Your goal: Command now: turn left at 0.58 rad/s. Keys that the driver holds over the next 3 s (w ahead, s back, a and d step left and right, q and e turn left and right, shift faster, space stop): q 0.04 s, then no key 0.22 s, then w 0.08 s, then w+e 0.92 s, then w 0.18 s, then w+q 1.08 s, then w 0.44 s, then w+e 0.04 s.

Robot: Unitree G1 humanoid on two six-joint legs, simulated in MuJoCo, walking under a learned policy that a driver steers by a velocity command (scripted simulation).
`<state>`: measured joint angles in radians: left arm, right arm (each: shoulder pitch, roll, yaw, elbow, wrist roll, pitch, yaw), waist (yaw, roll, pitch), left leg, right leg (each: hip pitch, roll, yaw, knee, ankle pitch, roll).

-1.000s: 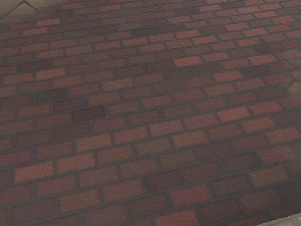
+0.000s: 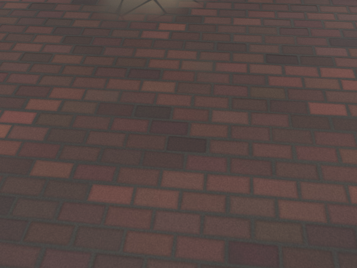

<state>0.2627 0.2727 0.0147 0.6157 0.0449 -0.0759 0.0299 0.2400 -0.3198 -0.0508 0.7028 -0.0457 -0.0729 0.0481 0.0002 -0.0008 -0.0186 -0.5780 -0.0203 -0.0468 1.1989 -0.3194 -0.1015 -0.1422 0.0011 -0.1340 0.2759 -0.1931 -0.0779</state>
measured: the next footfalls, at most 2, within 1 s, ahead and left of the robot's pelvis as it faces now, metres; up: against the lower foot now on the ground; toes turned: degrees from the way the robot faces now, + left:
left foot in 0.40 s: -0.01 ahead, +0.17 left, +0.00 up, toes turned +9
right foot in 0.90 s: +0.20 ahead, -0.05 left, +0.00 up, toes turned -6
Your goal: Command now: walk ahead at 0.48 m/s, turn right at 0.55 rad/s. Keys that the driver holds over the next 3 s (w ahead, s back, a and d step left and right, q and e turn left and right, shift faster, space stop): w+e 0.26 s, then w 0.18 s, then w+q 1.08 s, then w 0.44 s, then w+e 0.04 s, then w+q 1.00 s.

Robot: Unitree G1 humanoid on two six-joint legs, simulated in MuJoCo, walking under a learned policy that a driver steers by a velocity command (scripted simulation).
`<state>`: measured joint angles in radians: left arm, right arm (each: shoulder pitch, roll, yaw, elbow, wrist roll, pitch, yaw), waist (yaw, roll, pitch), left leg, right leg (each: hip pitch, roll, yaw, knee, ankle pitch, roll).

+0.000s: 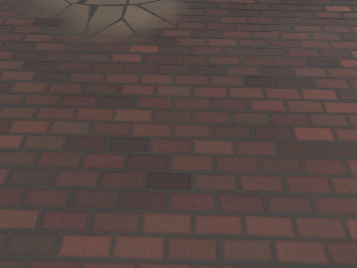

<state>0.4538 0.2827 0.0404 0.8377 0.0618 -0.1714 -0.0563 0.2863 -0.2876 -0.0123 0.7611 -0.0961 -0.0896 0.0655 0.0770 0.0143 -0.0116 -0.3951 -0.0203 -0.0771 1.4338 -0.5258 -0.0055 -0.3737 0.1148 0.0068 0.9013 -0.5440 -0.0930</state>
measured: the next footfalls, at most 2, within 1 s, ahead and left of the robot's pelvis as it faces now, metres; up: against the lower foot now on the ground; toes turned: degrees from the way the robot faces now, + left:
left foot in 0.26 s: +0.34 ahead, +0.13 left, -0.17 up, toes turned -12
right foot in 0.64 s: +0.46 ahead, -0.20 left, -0.17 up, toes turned -11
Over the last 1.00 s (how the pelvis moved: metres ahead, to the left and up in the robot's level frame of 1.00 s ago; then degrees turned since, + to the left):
0.21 0.04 -0.06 -10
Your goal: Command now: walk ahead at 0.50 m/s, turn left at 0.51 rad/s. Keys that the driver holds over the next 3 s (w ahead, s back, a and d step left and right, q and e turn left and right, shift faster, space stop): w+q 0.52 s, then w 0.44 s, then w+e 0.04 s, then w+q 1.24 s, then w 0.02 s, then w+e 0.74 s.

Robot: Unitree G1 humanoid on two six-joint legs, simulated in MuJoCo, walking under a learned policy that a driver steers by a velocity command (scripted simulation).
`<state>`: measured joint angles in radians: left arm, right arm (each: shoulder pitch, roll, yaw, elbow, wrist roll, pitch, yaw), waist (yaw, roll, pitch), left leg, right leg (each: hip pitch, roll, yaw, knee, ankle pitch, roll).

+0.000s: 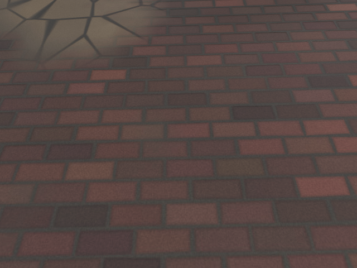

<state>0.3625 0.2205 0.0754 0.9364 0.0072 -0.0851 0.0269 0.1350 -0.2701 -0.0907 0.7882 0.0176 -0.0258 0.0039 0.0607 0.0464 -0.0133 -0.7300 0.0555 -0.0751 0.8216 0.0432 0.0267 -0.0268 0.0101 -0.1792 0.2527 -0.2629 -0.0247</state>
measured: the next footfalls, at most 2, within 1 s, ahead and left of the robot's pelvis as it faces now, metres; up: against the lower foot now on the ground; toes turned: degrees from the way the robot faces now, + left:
left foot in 0.18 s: +0.26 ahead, +0.13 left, +0.00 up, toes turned +9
right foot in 0.66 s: +0.58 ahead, +0.02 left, +0.00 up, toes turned +25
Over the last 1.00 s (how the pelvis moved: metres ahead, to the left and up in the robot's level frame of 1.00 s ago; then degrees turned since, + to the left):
0.51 -0.10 -0.11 -1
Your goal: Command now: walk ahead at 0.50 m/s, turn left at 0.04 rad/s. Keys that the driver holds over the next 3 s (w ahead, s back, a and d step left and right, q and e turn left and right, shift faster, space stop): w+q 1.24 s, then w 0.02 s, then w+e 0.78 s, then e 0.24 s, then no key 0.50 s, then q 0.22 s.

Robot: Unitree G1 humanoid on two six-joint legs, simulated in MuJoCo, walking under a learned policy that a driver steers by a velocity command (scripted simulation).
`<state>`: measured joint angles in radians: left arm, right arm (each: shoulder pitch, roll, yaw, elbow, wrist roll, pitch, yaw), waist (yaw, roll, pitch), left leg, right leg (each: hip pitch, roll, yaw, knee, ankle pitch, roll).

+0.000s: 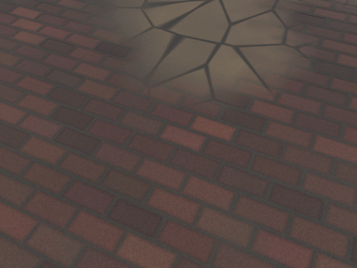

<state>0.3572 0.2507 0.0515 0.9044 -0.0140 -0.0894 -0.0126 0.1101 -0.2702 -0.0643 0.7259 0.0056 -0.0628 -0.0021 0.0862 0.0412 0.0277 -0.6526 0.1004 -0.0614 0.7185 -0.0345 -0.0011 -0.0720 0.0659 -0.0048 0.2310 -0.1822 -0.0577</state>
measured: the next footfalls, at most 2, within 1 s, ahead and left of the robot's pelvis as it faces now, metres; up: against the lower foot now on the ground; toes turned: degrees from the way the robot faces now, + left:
left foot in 0.20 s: +0.28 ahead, +0.15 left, +0.00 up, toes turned +3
right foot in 0.68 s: +0.58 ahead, -0.01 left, +0.00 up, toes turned +21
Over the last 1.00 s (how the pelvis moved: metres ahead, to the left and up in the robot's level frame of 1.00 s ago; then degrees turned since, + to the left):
0.54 0.10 0.00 24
